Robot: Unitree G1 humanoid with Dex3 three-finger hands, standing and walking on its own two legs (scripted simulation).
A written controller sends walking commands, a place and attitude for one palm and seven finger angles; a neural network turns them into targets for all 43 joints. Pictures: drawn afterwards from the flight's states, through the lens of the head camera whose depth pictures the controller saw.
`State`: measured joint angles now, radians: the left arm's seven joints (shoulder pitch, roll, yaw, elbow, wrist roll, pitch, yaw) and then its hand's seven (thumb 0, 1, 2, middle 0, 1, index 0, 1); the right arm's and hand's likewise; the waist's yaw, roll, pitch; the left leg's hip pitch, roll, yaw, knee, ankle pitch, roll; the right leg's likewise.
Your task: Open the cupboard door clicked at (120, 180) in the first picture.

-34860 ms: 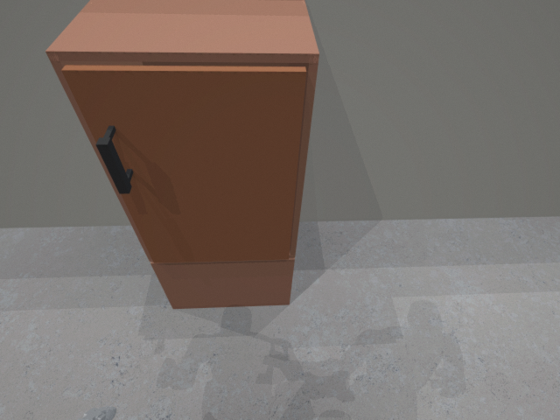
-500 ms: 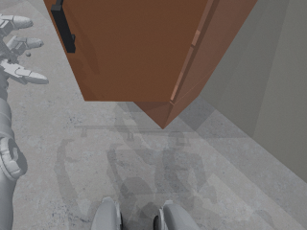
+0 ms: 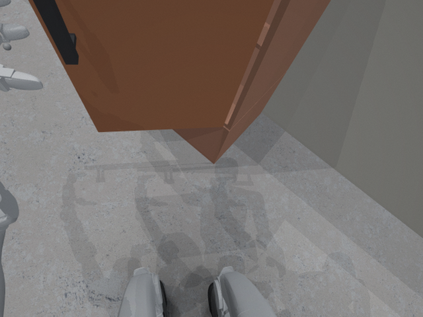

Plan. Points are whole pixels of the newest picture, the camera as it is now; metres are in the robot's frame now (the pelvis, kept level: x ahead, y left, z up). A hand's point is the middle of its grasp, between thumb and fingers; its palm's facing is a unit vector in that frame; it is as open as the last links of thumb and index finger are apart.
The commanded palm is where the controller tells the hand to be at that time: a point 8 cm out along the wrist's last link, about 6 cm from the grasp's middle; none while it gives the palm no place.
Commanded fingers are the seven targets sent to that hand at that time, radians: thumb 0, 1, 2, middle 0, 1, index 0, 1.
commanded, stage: move the hooked fingers beside the handle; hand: left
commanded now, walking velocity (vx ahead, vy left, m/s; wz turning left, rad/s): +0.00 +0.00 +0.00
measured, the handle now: (59, 21) +0.60 +0.19 +0.10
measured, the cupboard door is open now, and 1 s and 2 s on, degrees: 48 48 48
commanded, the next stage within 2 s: slide the fingers in behind the handle in 0.60 s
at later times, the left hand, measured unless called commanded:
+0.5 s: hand (14, 48) +0.54 +0.24 +0.10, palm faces +0.04 -1.00 -0.01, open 14.0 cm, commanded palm +0.53 +0.28 +0.09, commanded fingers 0.00 -0.50 0.30 -0.30 -1.20 -0.30 -1.20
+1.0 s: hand (32, 46) +0.55 +0.22 +0.09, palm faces +0.03 -1.00 +0.00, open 14.0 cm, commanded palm +0.54 +0.26 +0.09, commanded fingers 0.00 -0.50 0.30 -0.30 -1.20 -0.30 -1.20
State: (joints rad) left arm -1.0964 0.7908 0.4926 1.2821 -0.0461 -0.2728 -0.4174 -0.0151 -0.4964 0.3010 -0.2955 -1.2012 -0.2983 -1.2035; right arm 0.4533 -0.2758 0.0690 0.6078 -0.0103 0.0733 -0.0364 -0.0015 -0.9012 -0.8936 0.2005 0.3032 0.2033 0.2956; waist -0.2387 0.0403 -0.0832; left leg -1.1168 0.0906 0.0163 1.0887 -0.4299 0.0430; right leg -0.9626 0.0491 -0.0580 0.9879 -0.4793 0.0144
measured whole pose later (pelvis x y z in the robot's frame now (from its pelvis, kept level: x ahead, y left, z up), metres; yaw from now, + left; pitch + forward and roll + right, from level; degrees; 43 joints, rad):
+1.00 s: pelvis +0.00 -0.02 +0.00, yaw +1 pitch +26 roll -6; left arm -1.11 0.74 0.46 1.28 -0.04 -0.30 -0.35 -0.02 -0.50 0.30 -0.30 -1.20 -0.30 -1.20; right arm 0.43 -0.28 0.06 0.62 -0.01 0.06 -0.03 0.00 -0.90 -0.89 0.20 0.30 0.20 0.30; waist -0.25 0.04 -0.09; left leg -1.13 0.10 -0.01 1.10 -0.43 0.02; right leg -0.97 0.06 -0.08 1.02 -0.49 -0.01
